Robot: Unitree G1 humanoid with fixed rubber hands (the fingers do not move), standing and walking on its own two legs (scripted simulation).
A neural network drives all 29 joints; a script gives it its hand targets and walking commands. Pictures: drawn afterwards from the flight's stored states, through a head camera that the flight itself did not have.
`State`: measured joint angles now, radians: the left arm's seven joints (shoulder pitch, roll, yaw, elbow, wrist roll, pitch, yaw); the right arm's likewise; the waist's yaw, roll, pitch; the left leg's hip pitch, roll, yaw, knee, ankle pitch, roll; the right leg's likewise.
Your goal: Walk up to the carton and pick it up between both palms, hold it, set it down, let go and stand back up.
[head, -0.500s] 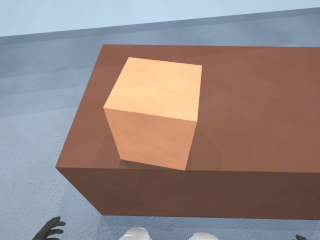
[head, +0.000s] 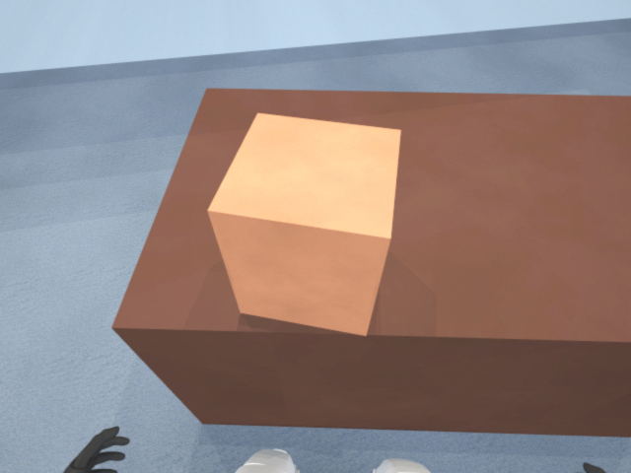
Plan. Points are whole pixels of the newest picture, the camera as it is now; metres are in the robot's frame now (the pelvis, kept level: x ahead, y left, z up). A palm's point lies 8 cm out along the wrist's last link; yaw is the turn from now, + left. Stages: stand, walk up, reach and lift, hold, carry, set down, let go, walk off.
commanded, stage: walk up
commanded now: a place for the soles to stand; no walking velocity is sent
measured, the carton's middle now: (314, 228) +0.44 +0.04 +0.03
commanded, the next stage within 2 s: none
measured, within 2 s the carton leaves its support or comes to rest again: neither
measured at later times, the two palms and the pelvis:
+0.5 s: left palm out of the picture +0.10 +0.33 -0.09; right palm out of the picture +0.08 -0.33 -0.07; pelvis +0.00 +0.00 +0.00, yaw +0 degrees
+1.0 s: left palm out of the picture +0.10 +0.33 -0.08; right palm out of the picture +0.08 -0.33 -0.07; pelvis +0.00 +0.00 +0.00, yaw +1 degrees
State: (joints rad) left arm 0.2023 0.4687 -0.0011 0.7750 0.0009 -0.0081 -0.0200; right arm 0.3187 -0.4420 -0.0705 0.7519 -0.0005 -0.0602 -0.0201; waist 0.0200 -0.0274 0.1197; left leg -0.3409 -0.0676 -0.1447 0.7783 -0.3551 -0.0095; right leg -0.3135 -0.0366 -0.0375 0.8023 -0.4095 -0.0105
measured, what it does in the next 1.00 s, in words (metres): stands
